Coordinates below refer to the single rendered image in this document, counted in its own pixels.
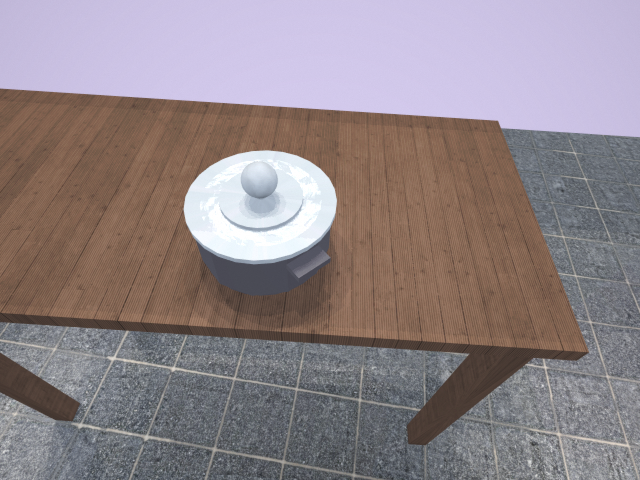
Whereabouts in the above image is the lid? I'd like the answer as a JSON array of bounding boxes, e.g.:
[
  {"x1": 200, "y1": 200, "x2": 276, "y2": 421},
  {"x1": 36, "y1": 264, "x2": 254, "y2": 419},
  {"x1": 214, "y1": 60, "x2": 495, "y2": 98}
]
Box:
[{"x1": 184, "y1": 150, "x2": 337, "y2": 264}]

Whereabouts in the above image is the knob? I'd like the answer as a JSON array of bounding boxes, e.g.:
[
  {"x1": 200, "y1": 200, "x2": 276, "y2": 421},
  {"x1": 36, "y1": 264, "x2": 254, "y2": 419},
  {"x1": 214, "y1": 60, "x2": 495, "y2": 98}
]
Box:
[{"x1": 241, "y1": 161, "x2": 278, "y2": 198}]

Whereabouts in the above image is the pot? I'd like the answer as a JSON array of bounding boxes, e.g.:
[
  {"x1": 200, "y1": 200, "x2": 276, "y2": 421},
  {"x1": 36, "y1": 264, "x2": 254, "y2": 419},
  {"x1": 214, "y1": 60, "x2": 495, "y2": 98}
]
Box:
[{"x1": 196, "y1": 227, "x2": 331, "y2": 296}]

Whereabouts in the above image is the table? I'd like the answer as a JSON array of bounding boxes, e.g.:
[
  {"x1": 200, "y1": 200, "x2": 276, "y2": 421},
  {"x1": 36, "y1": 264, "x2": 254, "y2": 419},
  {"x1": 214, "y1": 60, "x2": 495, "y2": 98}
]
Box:
[{"x1": 0, "y1": 89, "x2": 589, "y2": 445}]

